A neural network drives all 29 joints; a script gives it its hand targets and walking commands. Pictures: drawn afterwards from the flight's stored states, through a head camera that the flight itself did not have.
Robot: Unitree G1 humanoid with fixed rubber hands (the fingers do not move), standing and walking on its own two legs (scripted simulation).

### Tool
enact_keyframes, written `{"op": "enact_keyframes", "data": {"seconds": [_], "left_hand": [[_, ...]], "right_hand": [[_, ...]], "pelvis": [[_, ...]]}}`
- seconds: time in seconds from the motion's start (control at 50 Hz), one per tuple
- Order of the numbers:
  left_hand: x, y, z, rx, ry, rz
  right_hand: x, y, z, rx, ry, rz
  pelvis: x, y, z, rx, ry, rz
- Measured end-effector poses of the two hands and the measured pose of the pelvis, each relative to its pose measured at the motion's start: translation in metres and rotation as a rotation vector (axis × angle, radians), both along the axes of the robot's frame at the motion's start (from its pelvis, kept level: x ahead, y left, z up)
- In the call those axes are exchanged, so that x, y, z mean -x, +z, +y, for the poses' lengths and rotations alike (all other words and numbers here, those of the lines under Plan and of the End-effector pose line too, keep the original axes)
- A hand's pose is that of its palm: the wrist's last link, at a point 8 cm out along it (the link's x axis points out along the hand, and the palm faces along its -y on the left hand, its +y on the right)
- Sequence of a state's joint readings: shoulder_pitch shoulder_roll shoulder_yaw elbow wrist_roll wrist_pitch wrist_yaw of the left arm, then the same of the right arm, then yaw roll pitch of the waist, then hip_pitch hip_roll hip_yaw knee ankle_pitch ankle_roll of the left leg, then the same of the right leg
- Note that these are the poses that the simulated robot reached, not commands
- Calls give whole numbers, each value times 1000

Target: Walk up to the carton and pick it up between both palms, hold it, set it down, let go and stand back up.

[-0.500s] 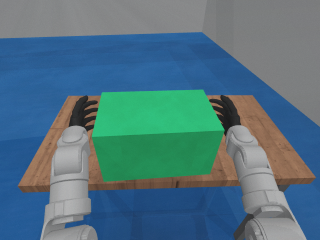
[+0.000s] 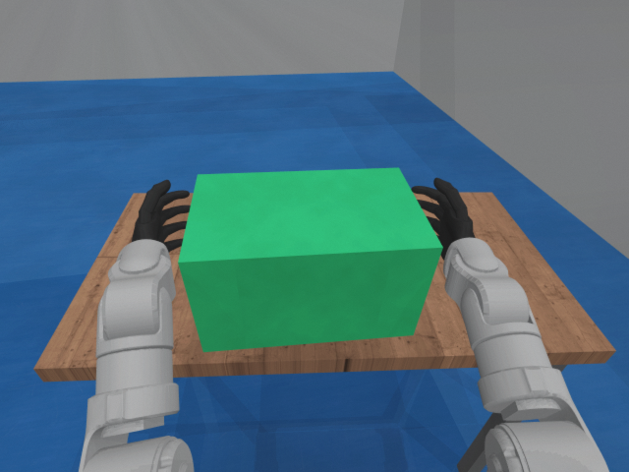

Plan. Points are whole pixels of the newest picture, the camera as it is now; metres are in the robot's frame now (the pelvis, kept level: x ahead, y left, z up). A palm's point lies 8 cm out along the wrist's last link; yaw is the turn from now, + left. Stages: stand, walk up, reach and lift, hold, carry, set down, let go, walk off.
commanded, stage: hold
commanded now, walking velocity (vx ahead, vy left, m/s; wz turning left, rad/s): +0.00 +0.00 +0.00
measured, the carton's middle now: (306, 255) +0.39 -0.02 +0.13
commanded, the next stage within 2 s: none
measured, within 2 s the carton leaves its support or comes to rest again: neither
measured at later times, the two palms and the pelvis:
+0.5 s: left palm (117, 247) +0.34 +0.20 +0.20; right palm (434, 234) +0.35 -0.17 +0.19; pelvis -0.01 +0.00 +0.00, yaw +2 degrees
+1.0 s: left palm (118, 251) +0.33 +0.19 +0.20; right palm (444, 226) +0.34 -0.18 +0.21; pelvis +0.00 -0.01 +0.00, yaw +1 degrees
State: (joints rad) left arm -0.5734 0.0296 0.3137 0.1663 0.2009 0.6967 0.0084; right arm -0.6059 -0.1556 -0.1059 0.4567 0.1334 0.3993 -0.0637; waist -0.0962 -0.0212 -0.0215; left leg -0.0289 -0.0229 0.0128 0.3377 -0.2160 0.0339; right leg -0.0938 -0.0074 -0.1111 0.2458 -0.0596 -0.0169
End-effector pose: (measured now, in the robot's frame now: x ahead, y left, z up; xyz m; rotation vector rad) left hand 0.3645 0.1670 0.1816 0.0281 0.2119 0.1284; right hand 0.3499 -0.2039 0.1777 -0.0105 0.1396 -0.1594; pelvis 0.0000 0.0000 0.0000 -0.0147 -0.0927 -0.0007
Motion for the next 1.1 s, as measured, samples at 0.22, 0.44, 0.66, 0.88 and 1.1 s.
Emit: {"op": "enact_keyframes", "data": {"seconds": [0.22, 0.44, 0.66, 0.88, 1.1], "left_hand": [[29, 11, 31, 22, 86, -6], [24, 18, 34, 9, 74, -14], [19, 12, 20, 12, 50, -8], [30, 22, 23, -5, 66, -67], [35, 20, 23, 11, 74, -42]], "right_hand": [[-2, 17, 32, -9, 74, -5], [0, 14, 34, -19, 58, -17], [3, 10, 20, -4, 39, -13], [5, 27, 23, -21, 61, -73], [9, 27, 23, -28, 61, -51]], "pelvis": [[8, 0, -2, -1, 6, -10], [10, 0, -3, 1, 44, -29], [7, -1, -5, -1, 17, -21], [2, 0, -9, 2, 21, -17], [4, -1, -13, -3, 26, -41]]}}
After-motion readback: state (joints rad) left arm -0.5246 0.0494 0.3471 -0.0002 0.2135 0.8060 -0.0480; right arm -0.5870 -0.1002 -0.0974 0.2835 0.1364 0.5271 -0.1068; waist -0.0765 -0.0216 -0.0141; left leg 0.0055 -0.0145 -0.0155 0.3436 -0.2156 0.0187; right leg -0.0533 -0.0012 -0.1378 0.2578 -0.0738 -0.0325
